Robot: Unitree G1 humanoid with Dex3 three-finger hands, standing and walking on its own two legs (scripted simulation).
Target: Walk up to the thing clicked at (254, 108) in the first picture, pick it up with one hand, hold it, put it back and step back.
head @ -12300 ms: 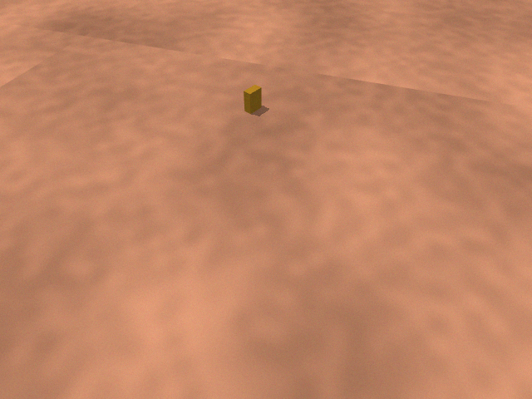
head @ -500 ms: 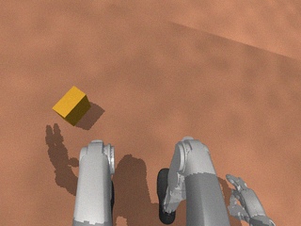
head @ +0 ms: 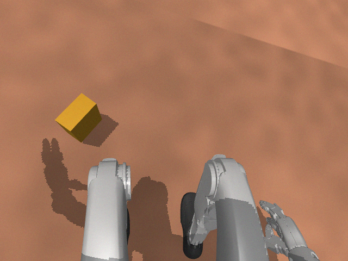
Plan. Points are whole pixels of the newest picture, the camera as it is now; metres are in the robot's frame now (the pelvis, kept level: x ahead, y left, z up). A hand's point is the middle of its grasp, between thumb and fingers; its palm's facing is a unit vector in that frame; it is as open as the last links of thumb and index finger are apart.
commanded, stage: approach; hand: left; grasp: from the side
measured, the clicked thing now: (81, 119) +0.48 +0.26 -0.31
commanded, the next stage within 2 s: close in in 0.54 s
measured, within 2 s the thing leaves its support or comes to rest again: neither
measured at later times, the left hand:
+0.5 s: hand out of the picture +0.39 +0.39 -0.15, palm faces +0.30 -0.95 +0.05, open 17.7 cm
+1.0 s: hand (58, 129) +0.42 +0.30 -0.24, palm faces +0.32 -0.95 +0.03, open 17.6 cm
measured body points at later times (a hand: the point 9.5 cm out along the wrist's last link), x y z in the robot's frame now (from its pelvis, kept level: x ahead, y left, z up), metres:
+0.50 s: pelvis +0.00 +0.00 -0.05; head +0.23 +0.12 +0.31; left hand +0.37 +0.44 -0.15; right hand +0.17 -0.27 -0.12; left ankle +0.08 +0.11 -0.35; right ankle +0.12 -0.12 -0.35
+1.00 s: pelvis -0.02 +0.01 -0.09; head +0.21 +0.15 +0.26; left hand +0.40 +0.35 -0.23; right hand +0.12 -0.26 -0.13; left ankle +0.08 +0.11 -0.35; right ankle +0.12 -0.12 -0.35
